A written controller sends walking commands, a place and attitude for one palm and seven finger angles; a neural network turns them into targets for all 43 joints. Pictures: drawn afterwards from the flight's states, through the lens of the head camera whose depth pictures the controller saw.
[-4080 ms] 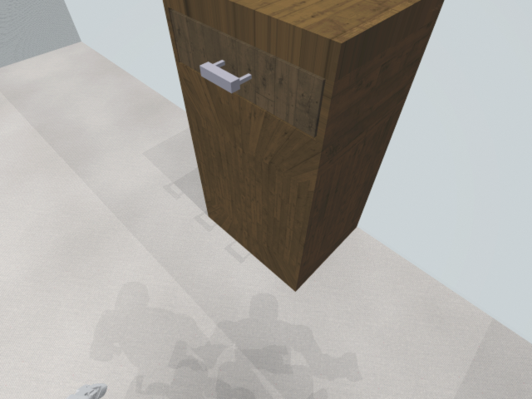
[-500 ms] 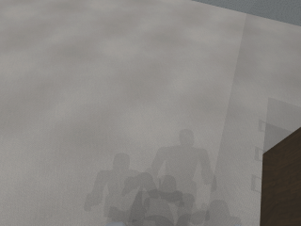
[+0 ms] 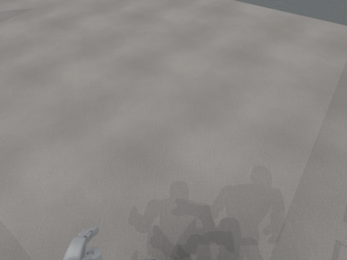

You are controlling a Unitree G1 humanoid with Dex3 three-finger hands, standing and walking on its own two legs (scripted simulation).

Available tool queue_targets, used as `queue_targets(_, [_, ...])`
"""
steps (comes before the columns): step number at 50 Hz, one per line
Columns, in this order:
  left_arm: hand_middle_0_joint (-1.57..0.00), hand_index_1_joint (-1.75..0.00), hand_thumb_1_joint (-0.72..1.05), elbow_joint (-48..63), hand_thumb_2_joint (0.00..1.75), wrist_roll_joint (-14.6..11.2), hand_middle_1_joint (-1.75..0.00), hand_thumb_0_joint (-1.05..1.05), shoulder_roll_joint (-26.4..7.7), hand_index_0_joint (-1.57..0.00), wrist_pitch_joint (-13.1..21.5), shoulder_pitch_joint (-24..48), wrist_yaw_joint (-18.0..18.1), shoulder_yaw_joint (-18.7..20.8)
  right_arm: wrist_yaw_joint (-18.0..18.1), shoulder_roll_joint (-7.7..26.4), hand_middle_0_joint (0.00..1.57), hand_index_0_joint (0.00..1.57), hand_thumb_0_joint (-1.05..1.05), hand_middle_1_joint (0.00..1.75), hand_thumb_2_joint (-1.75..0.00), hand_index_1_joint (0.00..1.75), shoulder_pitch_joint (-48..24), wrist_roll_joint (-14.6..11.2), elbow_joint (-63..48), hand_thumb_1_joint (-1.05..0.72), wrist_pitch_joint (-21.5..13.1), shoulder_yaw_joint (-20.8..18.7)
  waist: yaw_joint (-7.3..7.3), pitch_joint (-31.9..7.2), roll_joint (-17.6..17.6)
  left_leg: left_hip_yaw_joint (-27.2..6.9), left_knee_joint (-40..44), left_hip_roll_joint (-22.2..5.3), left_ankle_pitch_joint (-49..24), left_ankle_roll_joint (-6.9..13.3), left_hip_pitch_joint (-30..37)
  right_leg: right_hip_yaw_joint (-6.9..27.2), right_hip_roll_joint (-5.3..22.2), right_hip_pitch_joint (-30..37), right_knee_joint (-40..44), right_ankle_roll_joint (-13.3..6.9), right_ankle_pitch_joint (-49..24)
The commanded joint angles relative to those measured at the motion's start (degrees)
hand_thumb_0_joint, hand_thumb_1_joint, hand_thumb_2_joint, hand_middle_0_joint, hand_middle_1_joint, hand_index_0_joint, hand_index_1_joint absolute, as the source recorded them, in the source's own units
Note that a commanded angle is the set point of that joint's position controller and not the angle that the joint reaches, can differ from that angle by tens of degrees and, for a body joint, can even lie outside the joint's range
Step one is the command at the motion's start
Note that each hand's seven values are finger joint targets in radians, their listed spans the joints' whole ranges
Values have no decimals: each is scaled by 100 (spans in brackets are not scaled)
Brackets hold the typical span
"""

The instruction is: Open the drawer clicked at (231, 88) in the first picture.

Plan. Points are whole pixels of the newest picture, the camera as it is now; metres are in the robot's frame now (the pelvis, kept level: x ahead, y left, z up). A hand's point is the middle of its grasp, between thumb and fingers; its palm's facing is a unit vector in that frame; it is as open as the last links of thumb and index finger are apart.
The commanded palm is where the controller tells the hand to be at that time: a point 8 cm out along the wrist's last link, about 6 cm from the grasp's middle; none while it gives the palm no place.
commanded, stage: walk around to get in front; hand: left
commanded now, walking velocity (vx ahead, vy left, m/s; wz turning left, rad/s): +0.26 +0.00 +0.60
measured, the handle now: out of the picture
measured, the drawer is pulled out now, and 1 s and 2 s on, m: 0.00 0.00 0.00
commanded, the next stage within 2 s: walk to a spot facing it in 1.64 s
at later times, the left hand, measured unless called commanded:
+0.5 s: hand out of the picture -0.10 +0.24 -0.18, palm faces +0.40 -0.88 -0.24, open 7.4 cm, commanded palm none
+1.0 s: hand (62, 198) +0.31 +0.36 -0.15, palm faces +0.38 -0.91 -0.17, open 7.4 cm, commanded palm none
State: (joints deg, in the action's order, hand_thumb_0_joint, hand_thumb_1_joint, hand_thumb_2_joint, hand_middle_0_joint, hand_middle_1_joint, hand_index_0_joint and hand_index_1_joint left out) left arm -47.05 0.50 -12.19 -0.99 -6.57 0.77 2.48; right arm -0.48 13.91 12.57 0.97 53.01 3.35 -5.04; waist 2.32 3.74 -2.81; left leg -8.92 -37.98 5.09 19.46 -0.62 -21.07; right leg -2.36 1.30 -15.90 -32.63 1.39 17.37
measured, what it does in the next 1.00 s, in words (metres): walks ahead, turning left: left foot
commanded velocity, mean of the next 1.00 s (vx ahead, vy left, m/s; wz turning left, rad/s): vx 0.35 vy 0.00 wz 0.35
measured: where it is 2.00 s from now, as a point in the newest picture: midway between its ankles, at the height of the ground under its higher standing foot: (123, 191)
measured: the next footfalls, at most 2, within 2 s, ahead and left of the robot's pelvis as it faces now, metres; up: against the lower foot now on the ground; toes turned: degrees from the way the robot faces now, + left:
left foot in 0.46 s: +0.10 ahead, +0.19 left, +0.00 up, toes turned +27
right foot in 1.02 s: +0.45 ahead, +0.11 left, +0.00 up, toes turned +19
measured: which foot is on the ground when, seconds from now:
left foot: up 0.00-0.44, down 0.46-1.00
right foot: down 0.00-0.46, up 0.48-1.00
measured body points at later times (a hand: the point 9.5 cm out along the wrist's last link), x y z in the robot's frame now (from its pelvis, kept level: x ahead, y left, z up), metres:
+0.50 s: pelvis +0.06 +0.07 -0.01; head +0.09 +0.10 +0.44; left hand -0.12 +0.28 -0.16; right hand +0.30 -0.12 -0.12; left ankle +0.07 +0.17 -0.73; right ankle +0.00 -0.11 -0.70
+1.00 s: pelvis +0.25 +0.14 +0.00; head +0.27 +0.15 +0.45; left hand +0.29 +0.41 -0.13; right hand +0.23 -0.10 -0.15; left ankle +0.07 +0.17 -0.73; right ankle +0.41 +0.09 -0.72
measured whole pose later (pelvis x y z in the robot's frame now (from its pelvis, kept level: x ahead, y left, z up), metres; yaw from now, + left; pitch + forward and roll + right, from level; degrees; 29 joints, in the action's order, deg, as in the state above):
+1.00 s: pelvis +0.25 +0.14 +0.00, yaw +26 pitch -2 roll +1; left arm -55.4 1.1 -9.7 1.0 -3.7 -1.7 2.8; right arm 1.3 8.4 28.1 1.4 66.2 -3.1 -2.3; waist 4.2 3.9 0.4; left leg 0.8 -19.8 2.6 24.1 2.2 6.4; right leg -6.2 4.6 -26.0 -35.7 0.8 10.7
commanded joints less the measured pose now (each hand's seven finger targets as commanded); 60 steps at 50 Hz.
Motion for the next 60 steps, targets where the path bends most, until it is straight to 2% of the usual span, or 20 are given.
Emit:
queue_targets(1, [-20,-30,90,341,90,43,-30,0,-1268,-20,99,-434,153,350,5,724,20,20,0,30,-90,30,-209,52,-588,-90,-77,-230,-279,-409,1480,226,-3035,-379,1007,-162,-1337,1936,2356,648,1801,-930,-715])
queue_targets(4, [-20,-30,90,230,90,52,-30,0,-913,-20,239,-319,90,227,-169,614,20,20,0,30,-90,30,-128,104,-370,-90,-60,-137,-159,-143,1202,634,-3431,-678,32,-301,-1568,729,1759,848,1811,-618,-315])
queue_targets(16, [-20,-30,90,-771,90,148,-30,0,-1039,-20,407,-1788,2,263,-368,262,20,20,0,30,-90,30,-1537,46,-608,-90,-193,101,-700,230,1317,1482,-889,-911,6,-110,-1225,-437,2087,1473,1960,-517,-725])
queue_targets(19, [-20,-30,90,-842,90,164,-30,0,-1198,-20,396,-1787,-14,321,-364,281,20,20,0,30,-90,30,-1413,34,-616,-90,-285,138,-633,100,1393,1710,-259,-821,272,61,-533,-694,2221,1361,1604,-500,-1204])
queue_targets(21, [-20,-30,90,-915,90,143,-30,0,-1254,-20,403,-1622,-29,346,-287,428,20,20,0,30,-90,30,-614,66,-446,-90,-379,80,-147,-326,1131,1929,576,-563,176,208,831,-1134,2056,1031,413,-312,-2035])
queue_targets(22, [-20,-30,90,-881,90,98,-30,0,-1161,-20,407,-1563,-71,304,-207,826,20,20,0,30,-90,30,341,86,-182,-90,-434,-25,325,-970,389,1705,1209,-667,-165,359,2466,-1504,1766,337,-1181,-71,-2074])
queue_targets(23, [-20,-30,90,-540,90,27,-30,0,-754,-20,379,-1375,-175,253,-111,1716,20,20,0,30,-90,30,1140,112,33,-90,-490,-252,713,-1322,-1560,-1193,1677,-2491,-249,967,3806,-1382,791,-1880,-3241,366,1278])
queue_targets(24, [-20,-30,90,-201,90,50,-30,0,-865,-20,341,-756,-155,199,-32,1975,20,20,0,30,-90,30,1502,24,181,-90,-470,-268,844,-1390,-1182,-2050,2140,-3133,-704,1389,3824,-438,717,-2719,-3963,271,1839])
queue_targets(26, [-20,-30,90,-375,90,53,-30,0,-788,-20,301,-571,-137,235,75,1456,20,20,0,30,-90,30,639,-17,-32,-90,-510,-129,404,-569,-318,-1271,2357,-2778,94,1163,2314,-31,1028,-2586,-4190,213,911])
queue_targets(30, [-20,-30,90,-890,90,141,-30,0,-483,-20,194,-1347,-201,189,97,717,20,20,0,30,-90,30,95,-32,-31,-90,-718,113,-204,-118,-448,203,2568,-1844,-1677,843,1352,-92,996,-1731,-3486,319,-250])
queue_targets(37, [-20,-30,90,-699,90,134,-30,0,-371,-20,198,-525,-192,156,147,438,20,20,0,30,-90,30,814,-54,448,-90,-811,99,-176,177,-166,150,2787,-1780,-2338,1101,1887,-89,890,-2326,-2553,401,-850])
queue_targets(44, [-20,-30,90,-374,90,71,-30,0,-177,-20,277,736,-210,101,238,323,20,20,0,30,-90,30,1504,24,884,-90,-814,131,119,540,-258,84,2546,-1906,-3039,1093,2250,-165,659,-2064,-930,127,-815])
queue_targets(47, [-20,-30,90,-384,90,69,-30,0,-163,-20,325,647,-216,130,255,377,20,20,0,30,-90,30,1585,58,1028,-90,-796,133,-4,459,-235,137,2135,-1877,-3854,1045,2080,-382,317,-1136,-400,-79,-510])
queue_targets(49, [-20,-30,90,-726,90,81,-30,0,-315,-20,397,-506,-193,189,264,472,20,20,0,30,-90,30,1470,20,1077,-90,-788,122,-555,-99,-62,365,886,-1639,-4739,836,1937,-578,15,337,130,-206,-762])
queue_targets(50, [-20,-30,90,-1008,90,111,-30,0,-606,-20,477,-1457,-163,275,237,446,20,20,0,30,-90,30,1411,-26,1042,-90,-810,117,-944,-654,283,509,-343,-1386,-4282,643,1274,-226,291,1751,368,-359,-961])
queue_targets(51, [-20,-30,90,-1199,90,171,-30,0,-1230,-20,541,-2250,-76,429,170,83,20,20,0,30,-90,30,1703,-93,917,-90,-841,156,-1094,-1379,1622,1026,-2274,-597,-1549,371,-248,1748,1970,3212,833,-858,-1022])
queue_targets(52, [-20,-30,90,-1303,90,60,-30,0,-1495,-20,507,-2426,-77,462,169,69,20,20,0,30,-90,30,1714,-77,819,-90,-820,156,-913,-1533,1644,805,-3652,-267,1143,337,-1011,3201,2855,3086,1522,-1357,-810])
queue_targets(54, [-20,-30,90,-1020,90,27,-30,0,-901,-20,462,-1287,-45,318,113,-65,20,20,0,30,-90,30,1027,-7,747,-90,-723,82,-627,-320,704,537,-4076,-949,268,390,-1414,2527,2480,1328,2101,-1080,1129])
queue_targets(57, [-20,-30,90,-1024,90,74,-30,0,-169,-20,531,-865,-12,103,45,-393,20,20,0,30,-90,30,1280,80,942,-90,-482,116,-146,108,900,704,-3546,-1166,-562,204,-939,733,1724,-11,2317,-608,271])
queue_targets(60, [-20,-30,90,-1145,90,102,-30,0,-48,-20,592,-1104,8,124,15,-437,20,20,0,30,-90,30,1265,113,892,-90,-378,101,-40,54,967,878,-3138,-1260,-919,32,-1159,192,1554,-35,2426,-615,-104])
